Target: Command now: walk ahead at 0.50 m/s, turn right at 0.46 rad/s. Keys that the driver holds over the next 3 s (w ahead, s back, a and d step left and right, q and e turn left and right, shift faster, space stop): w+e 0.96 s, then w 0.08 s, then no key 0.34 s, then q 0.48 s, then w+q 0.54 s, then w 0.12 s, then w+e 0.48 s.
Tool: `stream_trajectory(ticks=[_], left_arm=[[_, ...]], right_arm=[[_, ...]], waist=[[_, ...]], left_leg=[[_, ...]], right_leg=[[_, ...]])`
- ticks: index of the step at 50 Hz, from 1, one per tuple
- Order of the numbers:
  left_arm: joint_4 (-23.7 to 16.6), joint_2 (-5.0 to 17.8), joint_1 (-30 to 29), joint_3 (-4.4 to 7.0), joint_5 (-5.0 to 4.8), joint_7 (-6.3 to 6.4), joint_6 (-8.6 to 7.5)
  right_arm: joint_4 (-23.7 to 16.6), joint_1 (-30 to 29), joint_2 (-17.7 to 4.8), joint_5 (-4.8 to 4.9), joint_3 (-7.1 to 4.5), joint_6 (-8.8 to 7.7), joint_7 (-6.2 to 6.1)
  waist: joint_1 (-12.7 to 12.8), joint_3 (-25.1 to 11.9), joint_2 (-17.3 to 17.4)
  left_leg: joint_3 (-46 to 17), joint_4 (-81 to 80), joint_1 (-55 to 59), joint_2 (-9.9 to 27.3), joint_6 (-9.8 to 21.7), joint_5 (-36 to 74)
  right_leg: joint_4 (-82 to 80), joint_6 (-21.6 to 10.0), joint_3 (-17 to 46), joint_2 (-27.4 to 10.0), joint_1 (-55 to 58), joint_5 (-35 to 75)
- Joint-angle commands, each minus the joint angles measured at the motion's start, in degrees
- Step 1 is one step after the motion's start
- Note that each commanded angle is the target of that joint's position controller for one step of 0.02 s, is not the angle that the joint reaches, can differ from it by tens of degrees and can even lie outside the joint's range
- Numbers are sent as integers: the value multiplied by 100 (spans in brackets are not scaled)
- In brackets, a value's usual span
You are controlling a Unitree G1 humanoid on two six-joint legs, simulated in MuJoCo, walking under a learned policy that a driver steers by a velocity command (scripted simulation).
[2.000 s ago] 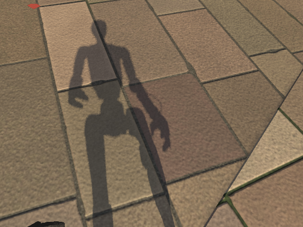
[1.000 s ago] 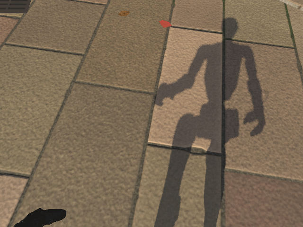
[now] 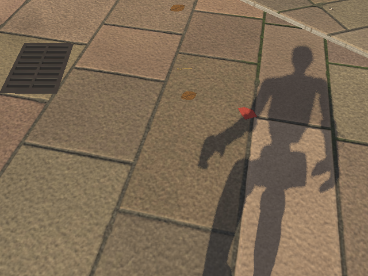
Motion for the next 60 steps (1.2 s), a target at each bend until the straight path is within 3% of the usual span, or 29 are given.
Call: stream_trajectory(ticks=[1,5,7,8,9,10,11,12,13,14,15,18,23,28,31,32,33,34,35,36,38,42,48,53,55,57,58,59,60], left_arm=[[-629,142,-748,-29,9,-116,-81],[-919,281,-868,32,-11,-252,-73],[-834,568,-140,197,-26,-243,-31],[-637,855,728,368,-36,-178,-23],[-465,1336,1575,554,-35,-43,47],[-539,1826,1356,601,-65,-5,8],[-644,1345,1539,473,-28,-10,-51],[-619,1089,1320,402,11,-7,-113],[-660,939,957,357,-14,-3,-144],[-740,748,595,301,-10,9,-144],[-844,637,411,254,71,38,-149],[-864,753,384,287,52,115,-168],[-718,961,779,352,-17,256,-83],[-579,914,1130,350,-59,291,-7],[-646,743,955,307,-9,285,18],[-730,407,964,180,51,254,-4],[-889,8,1715,56,-61,253,-58],[-844,469,1805,99,-135,260,-79],[-835,895,1285,219,-130,261,-50],[-908,928,893,240,-63,270,-14],[-1004,767,659,267,-12,225,14],[-1125,390,557,196,-36,175,124],[-1298,235,-193,112,-18,27,55],[-1569,162,-892,57,-9,-99,-14],[-1547,366,-598,161,93,-116,-45],[-1152,836,752,403,155,-35,-44],[-1025,1325,1449,484,222,103,14],[-1146,1525,1148,392,285,98,10],[-1176,1075,1180,322,213,56,35]], right_arm=[[-230,-66,-952,67,-237,-8,-66],[-143,-41,-1140,140,-295,192,-123],[-185,-139,-1290,153,-334,296,-189],[-219,-252,-1299,177,-323,324,-216],[-321,-162,-1116,84,-239,264,-230],[-594,449,-241,-70,30,76,-90],[-655,-240,-715,144,-30,-165,9],[-853,-792,-929,339,-89,-284,53],[-861,-859,-868,270,-65,-340,21],[-799,-858,-899,110,-105,-330,-18],[-786,-729,-929,50,-140,-266,-16],[-824,-659,-723,-15,-108,-83,-22],[-1111,-1757,-411,12,40,-80,19],[-1245,-2084,-736,135,-71,-180,129],[-1033,-1195,-970,107,-227,-257,101],[-965,-446,-1224,-2,-309,-283,55],[-816,172,-1734,-101,-435,-216,42],[-768,229,-1380,51,-375,-173,90],[-855,-68,-954,82,-260,-142,68],[-882,-351,-810,46,-203,-94,50],[-803,-649,-582,-9,-114,-73,30],[-609,-632,-700,48,-176,-151,27],[-377,-546,-989,66,-252,-71,-8],[-49,-100,-1183,211,-284,65,33],[-1,-164,-1348,270,-316,138,-1],[5,-191,-1240,265,-247,154,-47],[-215,-156,-812,-21,-76,95,-41],[-151,743,-428,-16,126,37,78],[56,322,-1052,156,-42,53,101]], waist=[[-92,461,426],[71,262,640],[533,-277,853],[1029,-721,752],[1351,-1243,131],[571,-1745,-1182],[1073,-2211,-465],[1098,-1348,-229],[807,-836,233],[576,-504,326],[381,-424,179],[223,-277,126],[642,-110,-118],[705,-153,-298],[180,-438,-427],[-157,-1139,-16],[50,-1967,1650],[20,-1883,1946],[-123,-1087,1274],[-83,-621,872],[139,-127,877],[237,20,863],[23,142,642],[-109,450,570],[187,129,781],[941,-720,669],[1061,-1530,-298],[499,-2724,-1232],[926,-2921,-234]], left_leg=[[-288,-396,-54,1752,638,2269],[-3,447,612,1892,466,4394],[118,1670,606,1835,328,6061],[234,2836,96,1642,159,5859],[217,4569,-1321,1361,-90,3871],[-465,6509,-3935,80,-455,-1801],[-1646,6975,-4567,110,-336,-1938],[-1655,6753,-4930,388,-201,-1368],[-1617,6206,-4719,640,-159,-885],[-1570,5724,-4360,792,-220,-660],[-1609,5524,-3958,891,-280,-480],[-1422,4792,-3628,885,-561,-204],[-1255,2563,-3093,462,-732,1678],[-1562,1699,-2797,308,-544,1580],[-1445,1349,-1586,334,-166,1142],[-2096,1450,-264,1077,178,867],[-4541,1064,1739,2430,1099,-285],[-5814,589,1788,2769,1259,-1787],[-5001,460,1119,2513,997,-2004],[-4129,443,436,2259,798,-1301],[-3017,190,-520,1827,673,-109],[-2027,-238,-868,1759,818,817],[-829,-309,-544,1658,701,1711],[-558,-117,-77,1851,635,2418],[-411,683,167,1829,477,4525],[-74,2515,-505,1409,65,4874],[-40,4367,-2025,986,-257,1705],[-848,6200,-3482,249,-539,-2691],[-1609,6462,-3405,489,-525,-2488]], right_leg=[[-555,-132,-251,-10,-137,140],[-834,-466,-751,339,204,-823],[-788,-729,-1042,769,1275,-1352],[-1187,-950,-995,969,2569,-1061],[-1366,-1291,213,296,4328,-960],[-1827,-2440,3504,-1146,6192,-1748],[-2562,-2495,4326,-1348,6407,-2228],[-2709,-2197,3447,-1181,5786,-1836],[-2718,-1983,2768,-916,4906,-1285],[-2790,-1851,2247,-686,4138,-664],[-2915,-1832,1984,-547,3632,-216],[-3125,-1845,1505,-345,2829,482],[-2991,-1370,970,173,2283,-124],[-2398,-1170,1800,-171,2963,-883],[-1509,-893,1934,6,2977,-539],[-157,-690,1560,335,2483,-919],[1824,-262,714,1194,563,-3048],[2801,-175,707,830,-396,-3647],[3131,-135,710,571,-649,-3120],[3101,-104,485,377,-542,-2697],[2635,-90,439,64,-182,-2206],[2036,-6,250,-104,-101,-1830],[302,8,-62,-82,-23,-322],[-823,-274,-372,181,347,-627],[-1125,-470,-626,537,1061,-975],[-1776,-765,-629,790,3291,364],[-1243,-1135,815,-454,5177,2932],[-1363,-2384,3152,-2042,6517,3918],[-1557,-2219,2669,-1743,6022,3657]])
